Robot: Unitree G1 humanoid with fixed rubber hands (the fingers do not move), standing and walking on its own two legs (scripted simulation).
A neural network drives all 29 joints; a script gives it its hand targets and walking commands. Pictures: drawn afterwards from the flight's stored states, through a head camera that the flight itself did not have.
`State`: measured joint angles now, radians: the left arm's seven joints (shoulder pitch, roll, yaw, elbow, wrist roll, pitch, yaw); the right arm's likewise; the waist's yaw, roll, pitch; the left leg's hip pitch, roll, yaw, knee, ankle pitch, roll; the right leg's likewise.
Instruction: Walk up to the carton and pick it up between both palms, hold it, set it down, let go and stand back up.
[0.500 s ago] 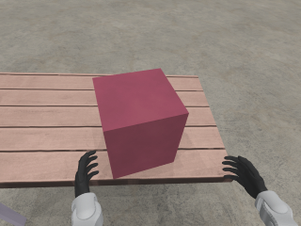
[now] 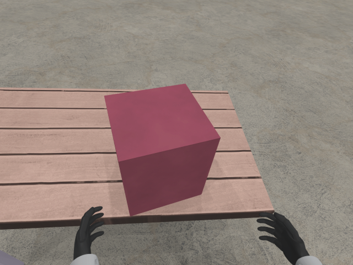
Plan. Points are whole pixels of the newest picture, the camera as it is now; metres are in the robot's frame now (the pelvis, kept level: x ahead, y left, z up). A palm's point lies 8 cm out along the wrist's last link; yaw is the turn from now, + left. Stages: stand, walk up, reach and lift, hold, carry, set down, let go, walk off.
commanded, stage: set down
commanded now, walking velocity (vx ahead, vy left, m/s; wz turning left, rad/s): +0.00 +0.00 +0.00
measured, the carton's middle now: (157, 150) +0.42 +0.06 +0.02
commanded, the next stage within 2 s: let go in 0.80 s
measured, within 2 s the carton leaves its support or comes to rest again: neither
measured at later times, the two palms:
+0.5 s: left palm out of the picture +0.16 +0.22 -0.06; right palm (270, 260) +0.19 -0.21 -0.06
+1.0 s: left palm out of the picture +0.16 +0.26 -0.08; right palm out of the picture +0.16 -0.19 -0.08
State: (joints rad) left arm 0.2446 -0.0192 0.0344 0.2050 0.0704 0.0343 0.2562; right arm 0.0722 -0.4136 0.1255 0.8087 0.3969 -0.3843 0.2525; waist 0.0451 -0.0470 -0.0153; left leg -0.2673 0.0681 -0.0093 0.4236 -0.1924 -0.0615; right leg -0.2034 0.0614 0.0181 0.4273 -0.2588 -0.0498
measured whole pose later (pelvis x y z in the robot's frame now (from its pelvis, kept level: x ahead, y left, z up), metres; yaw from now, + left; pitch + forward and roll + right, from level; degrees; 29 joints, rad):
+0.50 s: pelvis +0.01 +0.01 +0.00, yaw +2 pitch -2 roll +0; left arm 0.27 0.09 0.03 0.36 0.04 0.06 0.13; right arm 0.16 -0.25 0.06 0.73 0.19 -0.27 0.12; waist 0.03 -0.03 0.02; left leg -0.16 0.04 -0.03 0.38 -0.19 -0.05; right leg -0.07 0.04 0.00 0.36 -0.25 -0.03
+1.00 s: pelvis +0.01 +0.03 +0.00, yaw +1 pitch -5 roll +0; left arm 0.23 0.21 0.03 0.51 0.03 0.13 0.03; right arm 0.18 -0.16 0.00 0.78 0.02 -0.20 0.03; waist -0.01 -0.04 0.05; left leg -0.10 0.02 -0.01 0.41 -0.22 -0.02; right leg -0.01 0.01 0.00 0.37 -0.27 -0.01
